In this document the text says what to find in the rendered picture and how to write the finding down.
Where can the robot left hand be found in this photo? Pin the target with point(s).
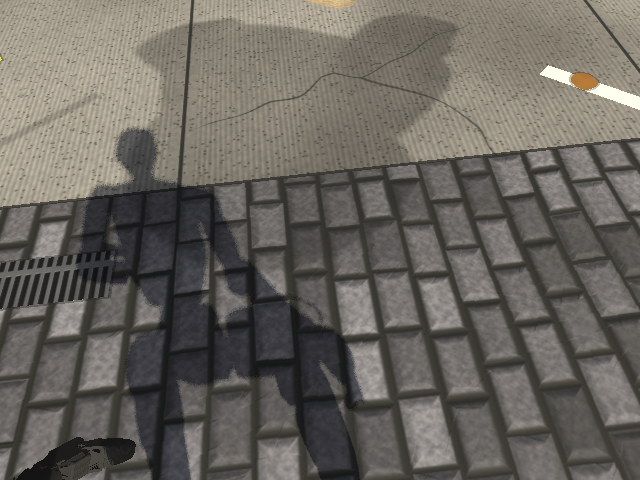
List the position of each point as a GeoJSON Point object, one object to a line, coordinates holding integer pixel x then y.
{"type": "Point", "coordinates": [76, 458]}

